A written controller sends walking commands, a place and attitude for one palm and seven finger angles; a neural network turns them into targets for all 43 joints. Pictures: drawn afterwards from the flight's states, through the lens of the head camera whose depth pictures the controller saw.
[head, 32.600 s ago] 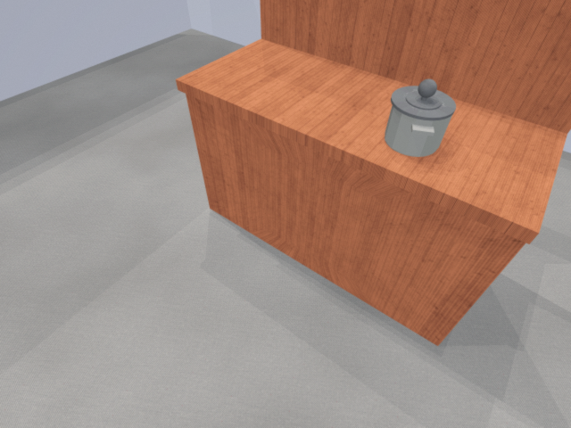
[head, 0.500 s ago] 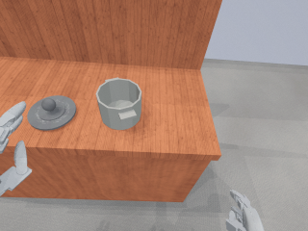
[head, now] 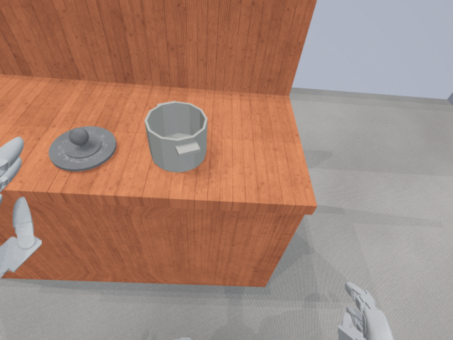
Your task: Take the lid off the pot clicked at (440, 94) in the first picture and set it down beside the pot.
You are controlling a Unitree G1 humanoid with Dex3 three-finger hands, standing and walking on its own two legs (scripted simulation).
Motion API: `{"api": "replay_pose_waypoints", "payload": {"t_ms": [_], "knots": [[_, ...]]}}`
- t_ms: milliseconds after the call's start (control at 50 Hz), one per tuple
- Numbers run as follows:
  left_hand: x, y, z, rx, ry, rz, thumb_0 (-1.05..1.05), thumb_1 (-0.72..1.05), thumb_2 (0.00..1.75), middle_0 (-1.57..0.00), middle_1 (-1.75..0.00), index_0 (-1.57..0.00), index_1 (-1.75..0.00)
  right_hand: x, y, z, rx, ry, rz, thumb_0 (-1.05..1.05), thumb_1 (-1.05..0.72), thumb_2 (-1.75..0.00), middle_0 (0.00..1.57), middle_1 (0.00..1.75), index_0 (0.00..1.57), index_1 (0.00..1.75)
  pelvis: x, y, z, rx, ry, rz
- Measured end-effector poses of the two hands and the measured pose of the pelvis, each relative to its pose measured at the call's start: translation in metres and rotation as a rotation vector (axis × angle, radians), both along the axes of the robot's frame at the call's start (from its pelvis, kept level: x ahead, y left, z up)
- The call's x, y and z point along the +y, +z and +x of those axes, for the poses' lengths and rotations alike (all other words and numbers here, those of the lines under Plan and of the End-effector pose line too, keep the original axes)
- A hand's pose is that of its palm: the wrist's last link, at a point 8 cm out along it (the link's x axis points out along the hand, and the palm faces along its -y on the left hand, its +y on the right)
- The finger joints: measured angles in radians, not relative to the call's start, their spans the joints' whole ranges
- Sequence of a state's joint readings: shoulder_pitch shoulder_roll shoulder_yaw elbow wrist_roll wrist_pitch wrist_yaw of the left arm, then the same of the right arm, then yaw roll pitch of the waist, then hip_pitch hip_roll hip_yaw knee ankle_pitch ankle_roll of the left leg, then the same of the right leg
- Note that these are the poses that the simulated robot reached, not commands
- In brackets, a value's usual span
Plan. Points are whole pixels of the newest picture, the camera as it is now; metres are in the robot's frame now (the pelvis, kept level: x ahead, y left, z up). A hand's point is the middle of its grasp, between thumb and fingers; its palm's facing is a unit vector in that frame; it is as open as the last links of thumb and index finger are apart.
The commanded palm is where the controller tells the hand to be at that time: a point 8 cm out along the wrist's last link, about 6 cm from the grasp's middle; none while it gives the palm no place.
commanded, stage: step back with the hand held close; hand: left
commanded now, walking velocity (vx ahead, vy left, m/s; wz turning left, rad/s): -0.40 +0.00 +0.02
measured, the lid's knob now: (79, 136) +0.57 +0.40 -0.02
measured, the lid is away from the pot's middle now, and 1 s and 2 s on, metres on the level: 0.25 0.25 0.25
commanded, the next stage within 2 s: stop stepping back and stand still in 0.54 s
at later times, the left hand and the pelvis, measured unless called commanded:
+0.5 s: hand (22, 298) +0.13 +0.22 +0.17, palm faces +0.31 -0.86 -0.39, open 7.4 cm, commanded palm +0.07 +0.27 +0.19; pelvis -0.08 -0.01 -0.02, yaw -3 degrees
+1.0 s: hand out of the picture +0.03 +0.24 +0.19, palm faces +0.33 -0.86 -0.39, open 7.4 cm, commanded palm -0.04 +0.29 +0.19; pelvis -0.18 +0.01 -0.01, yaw -2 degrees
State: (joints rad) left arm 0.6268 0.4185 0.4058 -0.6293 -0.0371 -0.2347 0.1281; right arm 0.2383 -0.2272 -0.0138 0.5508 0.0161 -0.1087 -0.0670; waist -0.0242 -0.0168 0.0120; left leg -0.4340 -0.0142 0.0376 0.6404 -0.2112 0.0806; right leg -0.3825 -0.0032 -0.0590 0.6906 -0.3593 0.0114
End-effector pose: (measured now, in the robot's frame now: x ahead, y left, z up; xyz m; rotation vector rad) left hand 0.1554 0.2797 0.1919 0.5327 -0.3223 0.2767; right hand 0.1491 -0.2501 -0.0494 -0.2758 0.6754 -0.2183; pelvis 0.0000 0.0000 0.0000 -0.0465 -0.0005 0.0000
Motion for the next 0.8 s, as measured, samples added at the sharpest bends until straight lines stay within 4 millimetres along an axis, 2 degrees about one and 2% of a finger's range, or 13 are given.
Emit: {"api": "replay_pose_waypoints", "payload": {"t_ms": [60,160,280,420,500,560,640,700,800], "knots": [[0.0,0.002,-0.004,-0.002,0.002,0.001,0.01,0.89,0.9,-0.22,-0.31,-0.22,-0.31,0.005,0.002,-0.006,-0.022,0.016,0.019,0.01,-0.9,-0.9,0.2,0.3,0.21,0.3,-0.002,0.001,-0.008,0.011,-0.015,0.001],[-0.019,0.001,-0.013,0.005,-0.061,-0.009,0.01,0.89,0.9,-0.21,-0.31,-0.21,-0.31,0.012,-0.002,-0.02,-0.026,0.058,0.052,0.01,-0.9,-0.9,0.2,0.3,0.21,0.3,-0.009,0.002,-0.027,0.01,-0.038,-0.021],[-0.035,0.0,-0.034,0.004,-0.111,-0.004,0.01,0.89,0.9,-0.22,-0.31,-0.22,-0.31,0.003,-0.006,-0.046,0.0,0.04,0.059,0.01,-0.9,-0.9,0.2,0.3,0.21,0.3,-0.019,-0.001,-0.044,0.014,-0.021,-0.004],[-0.019,-0.005,-0.05,-0.093,-0.092,-0.045,0.01,0.89,0.9,-0.22,-0.31,-0.22,-0.31,-0.013,-0.012,-0.081,0.043,-0.028,-0.002,0.01,-0.9,-0.9,0.2,0.3,0.21,0.3,-0.009,-0.011,-0.061,-0.005,-0.016,0.001],[-0.011,-0.007,-0.056,-0.103,-0.084,-0.025,0.01,0.89,0.9,-0.22,-0.31,-0.22,-0.31,-0.01,-0.012,-0.098,0.008,-0.042,0.0,0.01,-0.9,-0.9,0.2,0.3,0.21,0.3,-0.006,-0.015,-0.078,-0.01,-0.048,-0.008],[-0.016,-0.003,-0.063,-0.103,-0.097,-0.033,0.01,0.89,0.9,-0.21,-0.31,-0.22,-0.31,-0.003,-0.013,-0.112,-0.007,-0.037,0.035,0.01,-0.9,-0.9,0.2,0.3,0.21,0.3,-0.009,-0.013,-0.092,-0.007,-0.06,-0.012],[-0.031,0.001,-0.083,-0.103,-0.146,0.004,0.02,0.89,0.9,-0.21,-0.31,-0.21,-0.31,0.003,-0.022,-0.131,-0.015,-0.01,0.076,0.01,-0.9,-0.9,0.2,0.3,0.21,0.3,-0.014,-0.018,-0.112,-0.005,-0.067,-0.029],[-0.035,-0.015,-0.092,-0.03,-0.167,-0.019,0.01,0.89,0.9,-0.21,-0.31,-0.21,-0.31,0.002,-0.036,-0.148,0.046,-0.015,0.098,0.01,-0.9,-0.9,0.2,0.3,0.21,0.3,-0.012,-0.02,-0.127,-0.028,-0.025,-0.057],[-0.019,-0.014,-0.125,-0.039,-0.141,-0.011,0.01,0.88,0.9,-0.22,-0.31,-0.22,-0.31,0.0,-0.023,-0.172,0.052,-0.09,0.064,0.01,-0.9,-0.9,0.2,0.3,0.21,0.3,-0.006,-0.019,-0.135,0.009,-0.047,-0.011]]}}
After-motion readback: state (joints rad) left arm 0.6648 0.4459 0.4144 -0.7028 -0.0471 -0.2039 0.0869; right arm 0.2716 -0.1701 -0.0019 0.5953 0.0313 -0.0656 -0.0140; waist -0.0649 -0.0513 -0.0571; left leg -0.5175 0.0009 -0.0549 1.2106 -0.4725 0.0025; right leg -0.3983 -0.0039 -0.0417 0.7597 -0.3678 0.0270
